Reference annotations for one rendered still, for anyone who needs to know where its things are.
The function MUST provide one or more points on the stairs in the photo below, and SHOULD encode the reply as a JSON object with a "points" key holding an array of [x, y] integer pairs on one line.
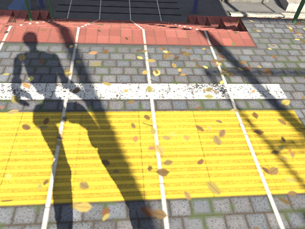
{"points": [[115, 24]]}

